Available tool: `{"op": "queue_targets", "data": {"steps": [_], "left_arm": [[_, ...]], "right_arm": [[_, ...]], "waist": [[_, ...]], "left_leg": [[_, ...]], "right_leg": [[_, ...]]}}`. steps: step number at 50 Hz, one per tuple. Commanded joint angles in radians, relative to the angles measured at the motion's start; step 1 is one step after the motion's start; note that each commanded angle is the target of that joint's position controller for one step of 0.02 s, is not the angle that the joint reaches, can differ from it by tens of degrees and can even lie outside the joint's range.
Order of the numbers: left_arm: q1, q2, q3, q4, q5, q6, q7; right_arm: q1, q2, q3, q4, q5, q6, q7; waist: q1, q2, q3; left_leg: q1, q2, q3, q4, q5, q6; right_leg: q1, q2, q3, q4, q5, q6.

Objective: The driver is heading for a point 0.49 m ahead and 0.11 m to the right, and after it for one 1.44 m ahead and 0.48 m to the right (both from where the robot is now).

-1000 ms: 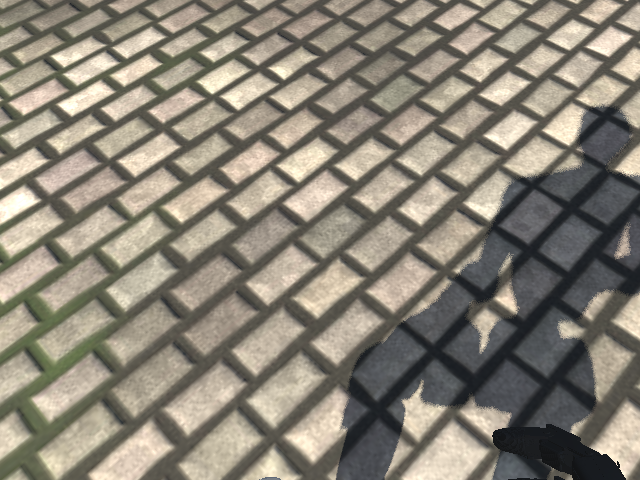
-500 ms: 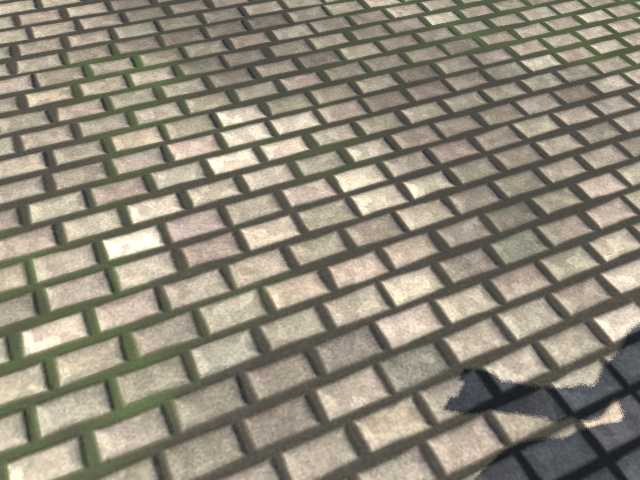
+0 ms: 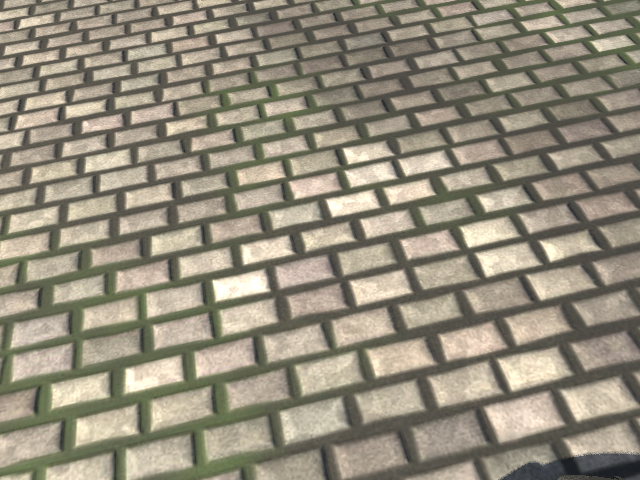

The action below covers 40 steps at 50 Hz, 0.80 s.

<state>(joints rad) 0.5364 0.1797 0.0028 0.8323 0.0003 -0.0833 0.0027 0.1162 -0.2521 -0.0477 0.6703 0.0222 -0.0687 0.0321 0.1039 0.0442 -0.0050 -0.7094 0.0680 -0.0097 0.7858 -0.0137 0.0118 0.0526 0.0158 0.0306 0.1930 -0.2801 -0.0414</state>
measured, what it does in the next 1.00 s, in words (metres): walks ahead, turning right: left foot, then right foot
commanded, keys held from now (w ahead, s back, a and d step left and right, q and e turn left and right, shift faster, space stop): w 0.14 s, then w+e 0.86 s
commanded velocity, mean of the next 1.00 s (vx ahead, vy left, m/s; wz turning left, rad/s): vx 0.49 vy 0.00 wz -0.35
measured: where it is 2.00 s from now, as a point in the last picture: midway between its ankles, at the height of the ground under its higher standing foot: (541, 271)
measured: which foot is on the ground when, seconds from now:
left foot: up 0.00-0.14, down 0.16-0.70, up 0.72-1.00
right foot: down 0.00-0.18, up 0.20-0.68, down 0.70-1.00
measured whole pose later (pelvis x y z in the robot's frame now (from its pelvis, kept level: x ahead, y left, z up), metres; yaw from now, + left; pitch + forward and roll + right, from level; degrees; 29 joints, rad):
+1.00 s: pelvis +0.57 -0.07 +0.00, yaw -25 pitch +2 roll +0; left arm 0.33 0.28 0.06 0.68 -0.02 -0.05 0.00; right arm 0.05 -0.29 -0.04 0.69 -0.01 -0.09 0.01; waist 0.06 0.03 0.04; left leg -0.67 0.09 -0.10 0.76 -0.08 -0.07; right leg -0.19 0.12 0.10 0.37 -0.21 -0.08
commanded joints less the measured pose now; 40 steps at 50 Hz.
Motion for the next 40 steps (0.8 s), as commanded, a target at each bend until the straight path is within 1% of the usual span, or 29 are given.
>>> {"op": "queue_targets", "data": {"steps": [1, 4, 6, 7, 8, 9, 10, 11, 12, 13, 14, 15, 16, 19, 20, 22, 24, 27, 29, 30, 32, 33, 34, 35, 36, 37, 38, 39, 40], "left_arm": [[0.037, 0.177, 0.039, -0.026, -0.006, -0.007, 0.005], [0.027, 0.198, 0.044, -0.003, -0.015, 0.006, 0.007], [0.014, 0.231, 0.056, 0.007, -0.011, 0.017, 0.012], [-0.007, 0.236, 0.058, 0.005, -0.009, 0.024, 0.014], [-0.03, 0.23, 0.055, -0.009, -0.004, 0.022, 0.014], [-0.034, 0.173, 0.036, -0.049, 0.03, 0.012, 0.016], [0.11, 0.056, 0.0, -0.037, -0.006, -0.003, 0.009], [0.016, 0.188, 0.038, -0.033, -0.031, -0.017, 0.005], [-0.107, 0.219, 0.052, -0.068, -0.053, -0.02, 0.004], [-0.164, 0.194, 0.049, -0.083, -0.045, -0.018, 0.008], [-0.187, 0.185, 0.058, -0.086, -0.028, -0.006, 0.013], [-0.146, 0.152, 0.055, -0.082, -0.03, 0.008, 0.009], [-0.125, 0.128, 0.053, -0.075, -0.034, 0.022, 0.009], [-0.184, 0.124, 0.061, -0.097, -0.027, 0.047, 0.009], [-0.217, 0.128, 0.063, -0.109, -0.02, 0.047, 0.009], [-0.269, 0.124, 0.058, -0.133, -0.018, 0.037, -0.003], [-0.354, 0.116, 0.05, -0.155, -0.019, 0.029, -0.021], [-0.476, 0.111, 0.042, -0.21, -0.02, 0.027, -0.041], [-0.523, 0.122, 0.044, -0.251, -0.022, 0.03, -0.053], [-0.532, 0.131, 0.048, -0.267, -0.021, 0.032, -0.058], [-0.494, 0.165, 0.066, -0.283, -0.017, 0.04, -0.063], [-0.413, 0.197, 0.084, -0.273, -0.016, 0.045, -0.064], [-0.263, 0.242, 0.112, -0.241, -0.018, 0.047, -0.056], [-0.098, 0.322, 0.147, -0.208, -0.018, 0.057, -0.036], [-0.147, 0.425, 0.162, -0.233, -0.032, 0.05, -0.028], [-0.111, 0.338, 0.135, -0.256, -0.019, 0.039, -0.031], [-0.133, 0.281, 0.118, -0.248, -0.004, 0.031, -0.031], [-0.197, 0.261, 0.112, -0.248, -0.009, 0.023, -0.031], [-0.259, 0.224, 0.101, -0.259, -0.01, 0.021, -0.029]], "right_arm": [[-0.239, -0.014, 0.007, -0.129, 0.008, -0.034, 0.023], [-0.257, -0.032, 0.001, -0.142, 0.012, -0.04, 0.037], [-0.182, -0.084, -0.019, -0.13, 0.002, -0.037, 0.029], [-0.056, -0.123, -0.039, -0.099, 0.001, -0.033, 0.018], [0.119, -0.168, -0.057, -0.06, 0.0, -0.029, -0.002], [0.326, -0.258, -0.073, -0.026, -0.019, -0.018, -0.026], [0.32, -0.233, -0.06, -0.016, -0.027, -0.024, -0.015], [0.276, -0.14, -0.044, -0.019, -0.025, -0.015, -0.02], [0.223, -0.108, -0.033, -0.013, -0.022, -0.014, -0.027], [0.168, -0.1, -0.028, -0.001, -0.025, -0.022, -0.021], [0.122, -0.069, -0.021, 0.002, -0.03, -0.032, -0.016], [0.108, -0.074, -0.024, 0.011, -0.039, -0.041, -0.013], [0.09, -0.063, -0.027, 0.02, -0.036, -0.047, -0.01], [0.076, -0.082, -0.036, 0.051, -0.036, -0.065, -0.006], [0.089, -0.082, -0.037, 0.062, -0.036, -0.066, -0.009], [0.085, -0.113, -0.042, 0.073, -0.039, -0.065, -0.015], [0.109, -0.131, -0.044, 0.084, -0.035, -0.061, -0.025], [0.186, -0.172, -0.054, 0.117, -0.02, -0.042, -0.032], [0.218, -0.186, -0.059, 0.135, -0.011, -0.021, -0.034], [0.219, -0.193, -0.061, 0.137, -0.008, -0.011, -0.036], [0.205, -0.223, -0.068, 0.131, -0.003, 0.005, -0.043], [0.197, -0.24, -0.073, 0.125, -0.002, 0.014, -0.048], [0.179, -0.24, -0.072, 0.118, 0.003, 0.021, -0.054], [0.19, -0.21, -0.057, 0.101, -0.012, 0.014, -0.06], [0.27, -0.062, -0.006, 0.042, -0.039, -0.015, -0.043], [0.204, -0.152, -0.021, 0.034, -0.016, -0.059, -0.022], [0.097, -0.182, -0.03, 0.0, 0.023, -0.076, -0.014], [0.074, -0.158, -0.021, -0.014, 0.012, -0.082, -0.019], [0.066, -0.159, -0.026, -0.005, -0.017, -0.077, -0.029]], "waist": [[0.021, -0.152, 0.133], [-0.013, -0.163, 0.133], [-0.076, -0.195, 0.054], [-0.152, -0.195, -0.033], [-0.238, -0.187, -0.137], [-0.283, 0.005, -0.334], [-0.199, 0.298, -0.504], [-0.228, 0.146, -0.375], [-0.213, 0.082, -0.205], [-0.172, -0.016, -0.111], [-0.137, -0.023, -0.056], [-0.103, 0.046, -0.043], [-0.086, 0.054, -0.024], [-0.068, 0.012, 0.049], [-0.076, -0.002, 0.06], [-0.08, 0.003, 0.061], [-0.115, -0.021, 0.07], [-0.167, -0.04, 0.103], [-0.177, -0.034, 0.105], [-0.172, -0.025, 0.096], [-0.131, 0.023, 0.039], [-0.084, 0.043, -0.012], [0.001, 0.031, -0.089], [0.07, -0.053, -0.184], [-0.042, -0.345, -0.284], [0.02, -0.211, -0.418], [0.03, -0.159, -0.286], [-0.027, -0.05, -0.164], [-0.065, -0.013, -0.113]], "left_leg": [[-0.025, -0.035, 0.049, -0.155, 0.054, 0.003], [0.069, -0.061, 0.052, -0.244, 0.021, 0.036], [0.221, -0.106, 0.073, -0.268, -0.039, 0.074], [0.395, -0.13, 0.094, -0.297, -0.022, 0.106], [0.697, -0.066, 0.031, -0.282, 0.031, 0.145], [1.052, 0.189, -0.243, -0.215, 0.06, 0.196], [1.267, 0.402, -0.709, -0.372, -0.093, 0.365], [1.112, 0.35, -0.661, -0.446, -0.183, 0.314], [0.953, 0.306, -0.459, -0.457, -0.16, 0.26], [0.785, 0.257, -0.353, -0.503, -0.076, 0.229], [0.685, 0.207, -0.255, -0.543, -0.049, 0.202], [0.611, 0.198, -0.203, -0.586, -0.055, 0.207], [0.565, 0.189, -0.168, -0.618, -0.055, 0.212], [0.479, 0.18, -0.051, -0.671, 0.02, 0.204], [0.485, 0.16, 0.003, -0.664, 0.095, 0.193], [0.485, 0.143, 0.067, -0.676, 0.097, 0.184], [0.511, 0.13, 0.123, -0.676, 0.117, 0.164], [0.649, 0.18, 0.138, -0.658, 0.139, 0.158], [0.76, 0.21, 0.149, -0.608, 0.202, 0.145], [0.796, 0.216, 0.163, -0.573, 0.28, 0.134], [0.829, 0.212, 0.195, -0.442, 0.606, 0.108], [0.829, 0.201, 0.208, -0.313, 0.744, 0.096], [0.759, 0.169, 0.232, -0.114, 0.752, 0.068], [0.518, 0.129, 0.23, 0.18, 0.478, 0.028], [0.034, -0.106, 0.167, 0.61, -0.452, -0.047], [-0.068, -0.101, -0.096, 0.693, -0.528, -0.026], [-0.121, -0.053, -0.1, 0.673, -0.454, -0.003], [-0.1, -0.008, -0.094, 0.558, -0.379, 0.003], [-0.041, 0.028, -0.086, 0.462, -0.343, -0.001]], "right_leg": [[-0.022, -0.219, 0.125, -0.076, 0.352, -0.137], [0.028, -0.25, 0.104, -0.031, 0.541, -0.126], [0.07, -0.254, 0.084, 0.095, 0.888, -0.1], [0.052, -0.232, 0.054, 0.241, 1.031, -0.08], [-0.118, -0.203, 0.052, 0.439, 0.986, -0.055], [-0.373, -0.108, 0.026, 0.772, 0.483, -0.036], [-0.661, 0.049, 0.08, 1.106, -0.281, 0.016], [-0.743, -0.017, 0.142, 1.188, -0.238, 0.016], [-0.776, -0.062, 0.098, 1.178, -0.152, 0.016], [-0.742, -0.099, 0.08, 1.123, -0.08, 0.02], [-0.713, -0.125, 0.077, 1.072, -0.032, 0.019], [-0.659, -0.143, 0.079, 1.058, 0.001, 0.024], [-0.644, -0.153, 0.078, 1.046, 0.002, 0.032], [-0.7, -0.163, 0.087, 0.987, 0.071, 0.043], [-0.727, -0.159, 0.088, 0.954, 0.117, 0.043], [-0.712, -0.159, 0.073, 0.801, 0.26, 0.043], [-0.683, -0.143, 0.021, 0.653, 0.359, 0.032], [-0.742, -0.132, -0.014, 0.522, 0.363, 0.008], [-0.789, -0.123, -0.032, 0.478, 0.297, -0.013], [-0.778, -0.107, -0.053, 0.464, 0.252, -0.026], [-0.663, -0.039, -0.118, 0.458, 0.139, -0.061], [-0.555, 0.004, -0.142, 0.451, 0.091, -0.084], [-0.343, 0.05, -0.15, 0.383, 0.132, -0.118], [-0.025, -0.034, 0.021, 0.357, 0.163, -0.172], [0.338, -0.314, 0.625, 0.244, 0.043, -0.395], [0.39, -0.359, 0.817, 0.119, -0.046, -0.409], [0.3, -0.319, 0.651, 0.118, 0.0, -0.343], [0.124, -0.276, 0.521, 0.116, 0.123, -0.303], [-0.001, -0.24, 0.428, 0.103, 0.228, -0.275]]}}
